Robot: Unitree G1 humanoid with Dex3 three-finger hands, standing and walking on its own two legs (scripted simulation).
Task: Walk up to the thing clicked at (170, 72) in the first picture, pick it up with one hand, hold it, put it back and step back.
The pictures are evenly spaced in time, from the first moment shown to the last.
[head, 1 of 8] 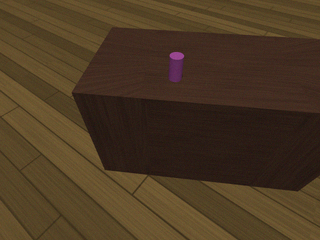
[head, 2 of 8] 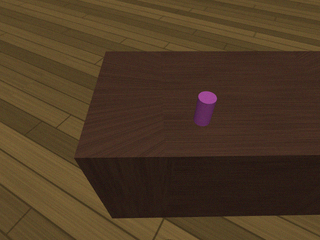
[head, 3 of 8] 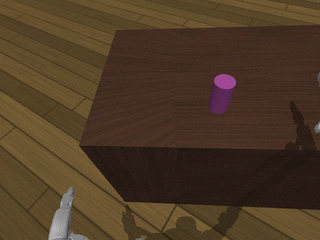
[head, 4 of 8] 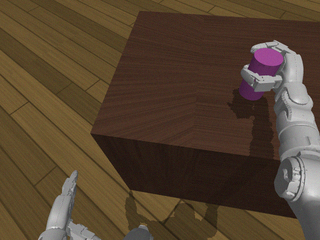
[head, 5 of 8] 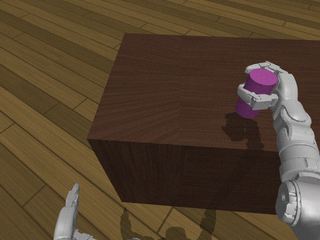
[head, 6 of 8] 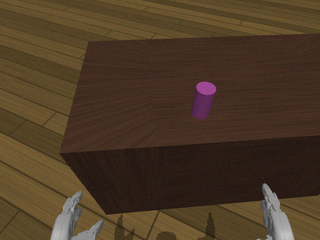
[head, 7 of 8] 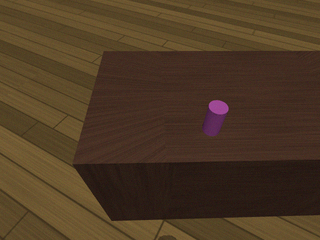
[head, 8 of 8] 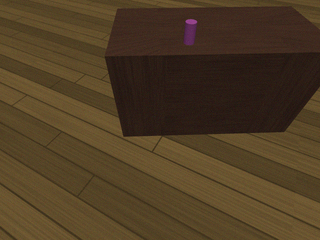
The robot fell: no
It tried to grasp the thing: yes
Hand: right
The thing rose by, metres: 0.20
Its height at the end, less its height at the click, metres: +0.00
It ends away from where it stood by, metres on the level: 0.03
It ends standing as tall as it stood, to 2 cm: yes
